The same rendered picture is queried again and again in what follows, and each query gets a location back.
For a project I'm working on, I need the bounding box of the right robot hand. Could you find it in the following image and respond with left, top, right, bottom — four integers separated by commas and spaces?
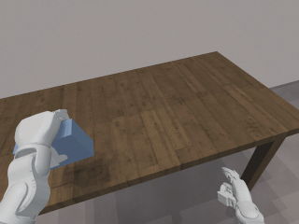
217, 167, 252, 209

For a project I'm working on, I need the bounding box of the left robot hand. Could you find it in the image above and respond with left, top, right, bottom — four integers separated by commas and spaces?
14, 109, 70, 168

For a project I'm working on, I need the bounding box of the robot left forearm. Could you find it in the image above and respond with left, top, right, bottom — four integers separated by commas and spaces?
0, 144, 52, 224

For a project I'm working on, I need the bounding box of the sponge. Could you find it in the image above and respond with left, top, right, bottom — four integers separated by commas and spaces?
13, 119, 94, 170

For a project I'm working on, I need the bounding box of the robot right forearm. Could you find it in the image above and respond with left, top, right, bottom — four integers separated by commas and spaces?
235, 200, 264, 224

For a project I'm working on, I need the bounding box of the table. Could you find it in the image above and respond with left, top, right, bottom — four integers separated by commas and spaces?
0, 51, 299, 216

